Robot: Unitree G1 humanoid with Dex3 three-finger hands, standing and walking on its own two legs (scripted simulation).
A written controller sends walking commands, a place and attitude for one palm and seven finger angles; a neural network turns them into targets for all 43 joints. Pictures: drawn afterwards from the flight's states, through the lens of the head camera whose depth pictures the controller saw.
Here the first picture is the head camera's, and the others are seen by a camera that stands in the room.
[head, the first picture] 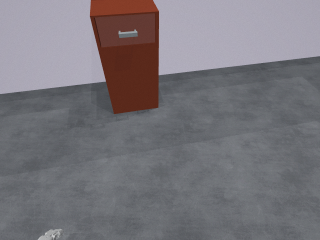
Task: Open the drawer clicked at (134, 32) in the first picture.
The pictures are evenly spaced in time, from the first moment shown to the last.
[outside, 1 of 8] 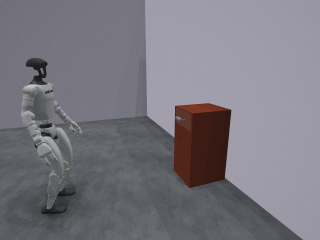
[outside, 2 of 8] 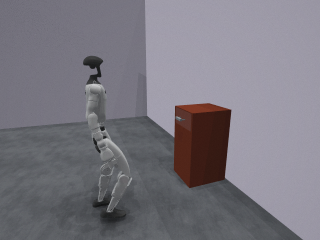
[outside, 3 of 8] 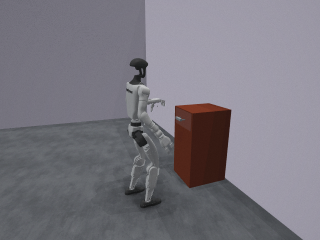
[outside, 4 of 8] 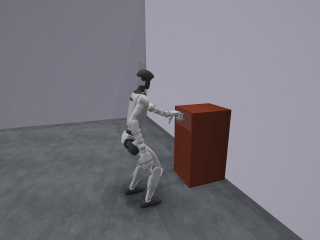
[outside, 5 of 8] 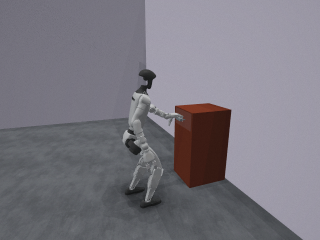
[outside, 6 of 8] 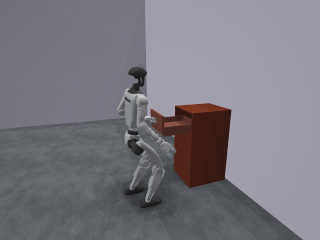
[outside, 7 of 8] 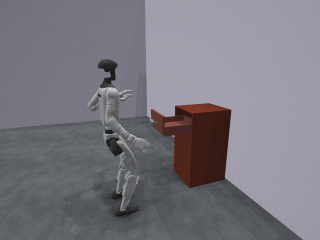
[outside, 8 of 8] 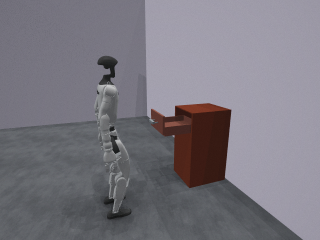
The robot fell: no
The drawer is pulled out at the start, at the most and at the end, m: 0.00 0.30 0.29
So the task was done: yes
